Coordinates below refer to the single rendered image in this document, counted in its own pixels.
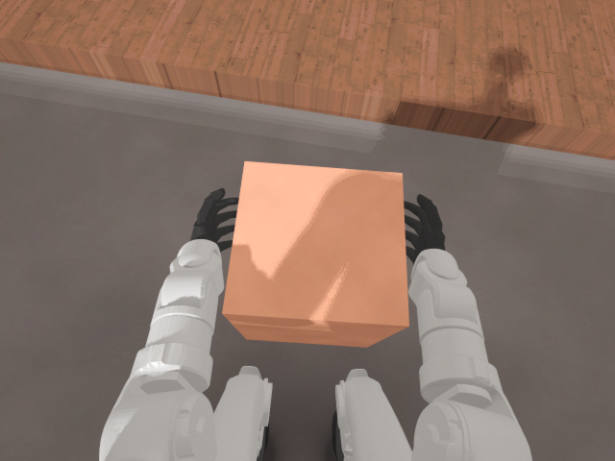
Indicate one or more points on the left robot upper arm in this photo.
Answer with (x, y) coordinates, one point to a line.
(168, 426)

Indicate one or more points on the carton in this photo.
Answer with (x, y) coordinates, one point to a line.
(318, 256)

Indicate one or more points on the left robot thigh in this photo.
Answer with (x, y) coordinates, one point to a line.
(241, 413)

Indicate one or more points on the left robot hand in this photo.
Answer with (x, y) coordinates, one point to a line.
(208, 220)

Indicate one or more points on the right robot forearm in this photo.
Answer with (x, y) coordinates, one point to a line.
(455, 364)

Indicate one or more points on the robot thigh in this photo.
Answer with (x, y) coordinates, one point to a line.
(376, 434)
(241, 413)

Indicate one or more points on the left robot forearm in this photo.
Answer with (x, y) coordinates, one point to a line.
(176, 355)

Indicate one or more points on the right robot hand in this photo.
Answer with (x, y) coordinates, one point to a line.
(429, 230)

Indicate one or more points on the right robot thigh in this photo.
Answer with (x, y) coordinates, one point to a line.
(376, 434)

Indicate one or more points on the right robot upper arm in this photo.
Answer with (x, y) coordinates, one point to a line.
(448, 430)

